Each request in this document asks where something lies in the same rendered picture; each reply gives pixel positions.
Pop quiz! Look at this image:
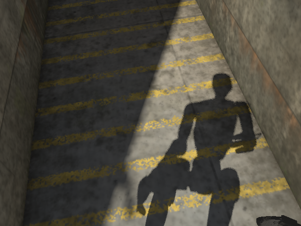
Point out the robot right hand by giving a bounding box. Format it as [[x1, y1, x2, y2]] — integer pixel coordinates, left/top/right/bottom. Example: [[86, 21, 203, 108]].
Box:
[[256, 215, 301, 226]]

